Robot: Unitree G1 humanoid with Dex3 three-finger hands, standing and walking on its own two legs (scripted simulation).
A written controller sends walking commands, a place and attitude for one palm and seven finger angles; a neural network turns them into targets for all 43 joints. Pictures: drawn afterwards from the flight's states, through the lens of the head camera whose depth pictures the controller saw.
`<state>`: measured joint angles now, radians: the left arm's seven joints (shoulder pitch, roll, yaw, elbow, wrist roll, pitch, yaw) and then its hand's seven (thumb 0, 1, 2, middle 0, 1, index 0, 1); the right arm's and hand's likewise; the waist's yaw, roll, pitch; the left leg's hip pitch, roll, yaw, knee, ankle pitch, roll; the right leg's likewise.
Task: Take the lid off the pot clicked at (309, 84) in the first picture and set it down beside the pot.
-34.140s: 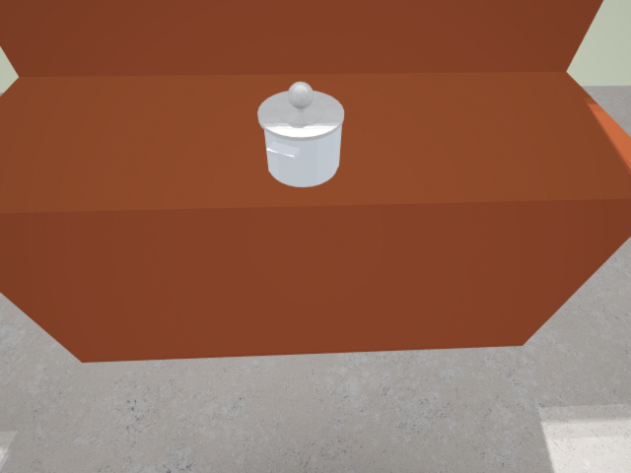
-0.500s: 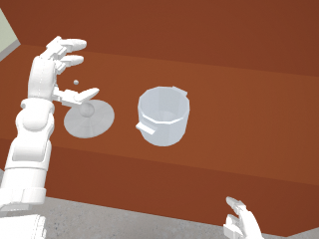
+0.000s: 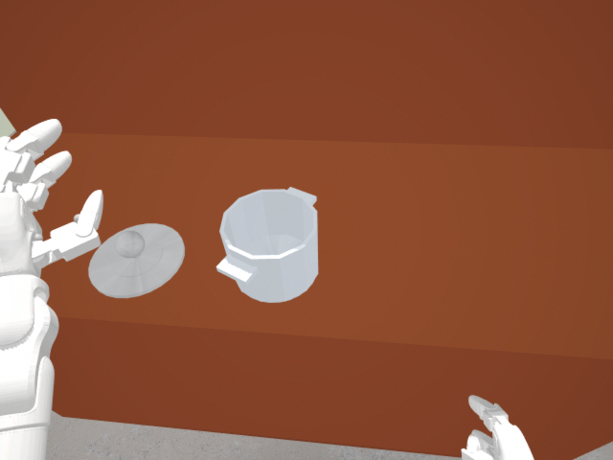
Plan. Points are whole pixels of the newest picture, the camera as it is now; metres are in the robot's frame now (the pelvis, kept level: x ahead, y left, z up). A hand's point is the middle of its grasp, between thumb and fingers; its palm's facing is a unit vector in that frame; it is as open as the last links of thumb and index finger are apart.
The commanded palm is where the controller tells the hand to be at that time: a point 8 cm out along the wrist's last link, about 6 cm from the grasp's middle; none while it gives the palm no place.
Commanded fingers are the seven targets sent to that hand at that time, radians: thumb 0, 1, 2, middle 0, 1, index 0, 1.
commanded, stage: draw the hand back to the body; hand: left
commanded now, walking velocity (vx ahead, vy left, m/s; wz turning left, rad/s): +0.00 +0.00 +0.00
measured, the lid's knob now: (130, 244) +0.43 +0.33 +0.02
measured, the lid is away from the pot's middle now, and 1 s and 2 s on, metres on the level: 0.24 0.24 0.24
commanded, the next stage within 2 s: step back with the hand held close in 1.08 s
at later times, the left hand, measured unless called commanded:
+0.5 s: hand (57, 284) +0.23 +0.26 +0.19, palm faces +0.44 -0.84 -0.30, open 7.5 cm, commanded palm +0.18 +0.29 +0.20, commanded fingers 0.00 0.90 0.90 -0.20 -0.30 -0.20 -0.30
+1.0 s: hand (18, 353) +0.17 +0.27 +0.17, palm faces +0.38 -0.85 -0.36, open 7.4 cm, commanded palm +0.12 +0.31 +0.19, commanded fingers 0.00 0.90 0.90 -0.20 -0.30 -0.20 -0.30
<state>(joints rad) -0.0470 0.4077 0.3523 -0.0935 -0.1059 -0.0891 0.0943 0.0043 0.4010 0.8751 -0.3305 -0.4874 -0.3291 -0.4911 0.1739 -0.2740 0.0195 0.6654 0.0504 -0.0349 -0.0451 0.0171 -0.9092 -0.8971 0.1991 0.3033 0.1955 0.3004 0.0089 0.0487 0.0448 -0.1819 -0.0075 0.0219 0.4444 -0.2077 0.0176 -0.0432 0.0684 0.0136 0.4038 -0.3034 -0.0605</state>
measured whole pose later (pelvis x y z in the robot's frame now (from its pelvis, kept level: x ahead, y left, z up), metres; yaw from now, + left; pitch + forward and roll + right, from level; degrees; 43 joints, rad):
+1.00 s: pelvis -0.01 +0.03 +0.00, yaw +1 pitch -5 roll -1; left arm 0.52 0.36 0.30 -0.51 -0.11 -0.09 0.09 0.02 0.89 0.90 -0.21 -0.30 -0.21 -0.30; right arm 0.16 -0.22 0.03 0.62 0.03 -0.05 -0.05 0.02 -0.91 -0.90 0.20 0.30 0.20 0.30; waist 0.06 0.05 0.03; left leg -0.15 -0.03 0.02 0.43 -0.19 0.05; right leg 0.01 0.04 0.01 0.35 -0.27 -0.02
